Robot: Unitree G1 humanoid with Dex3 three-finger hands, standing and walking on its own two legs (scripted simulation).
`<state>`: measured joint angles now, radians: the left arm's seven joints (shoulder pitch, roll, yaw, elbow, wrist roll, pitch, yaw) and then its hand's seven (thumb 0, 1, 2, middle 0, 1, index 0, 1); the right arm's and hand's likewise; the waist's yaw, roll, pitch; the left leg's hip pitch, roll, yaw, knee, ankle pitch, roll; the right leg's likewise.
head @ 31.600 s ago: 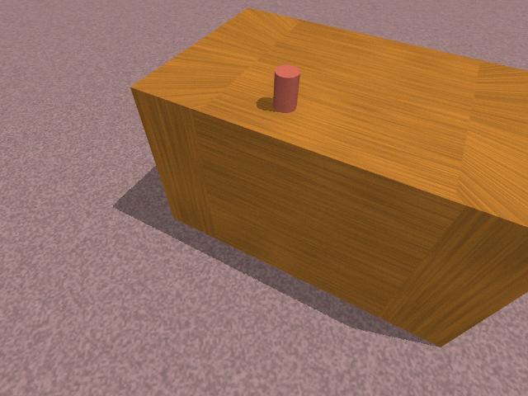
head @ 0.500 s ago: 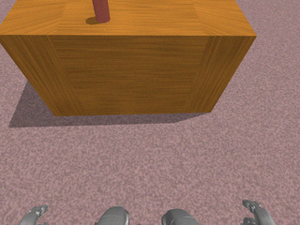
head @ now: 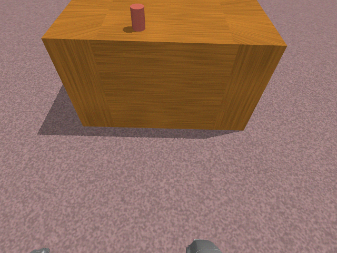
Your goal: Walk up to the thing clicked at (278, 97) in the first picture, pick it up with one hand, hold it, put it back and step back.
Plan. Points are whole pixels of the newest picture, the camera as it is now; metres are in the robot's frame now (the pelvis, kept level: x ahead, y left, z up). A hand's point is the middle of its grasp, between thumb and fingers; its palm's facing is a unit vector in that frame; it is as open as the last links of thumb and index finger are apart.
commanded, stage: step back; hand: left
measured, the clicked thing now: (138, 17) +1.16 +0.16 +0.00
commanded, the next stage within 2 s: stand in 0.84 s
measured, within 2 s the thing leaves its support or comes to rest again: neither
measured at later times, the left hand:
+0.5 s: hand out of the picture +0.06 +0.28 -0.15, palm faces -0.02 -0.93 -0.37, open 7.4 cm
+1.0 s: hand (71, 236) +0.17 +0.25 -0.13, palm faces -0.08 -0.94 -0.34, open 7.4 cm
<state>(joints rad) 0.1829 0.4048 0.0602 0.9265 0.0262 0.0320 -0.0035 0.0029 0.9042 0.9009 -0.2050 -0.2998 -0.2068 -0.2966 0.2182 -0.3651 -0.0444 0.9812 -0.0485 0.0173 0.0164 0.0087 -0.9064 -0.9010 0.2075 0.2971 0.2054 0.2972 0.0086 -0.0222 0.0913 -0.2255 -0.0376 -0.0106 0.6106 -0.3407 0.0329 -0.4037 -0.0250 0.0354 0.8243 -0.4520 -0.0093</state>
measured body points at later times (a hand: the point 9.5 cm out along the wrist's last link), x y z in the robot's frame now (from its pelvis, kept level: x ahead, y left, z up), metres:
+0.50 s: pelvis +0.01 +0.01 +0.00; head +0.03 +0.02 +0.45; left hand +0.07 +0.33 -0.13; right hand +0.09 -0.30 -0.12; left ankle +0.05 +0.13 -0.73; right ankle +0.00 -0.12 -0.72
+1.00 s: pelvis +0.04 +0.01 +0.02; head +0.06 +0.01 +0.47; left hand +0.18 +0.30 -0.10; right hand +0.13 -0.29 -0.11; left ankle +0.05 +0.13 -0.72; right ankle +0.02 -0.12 -0.72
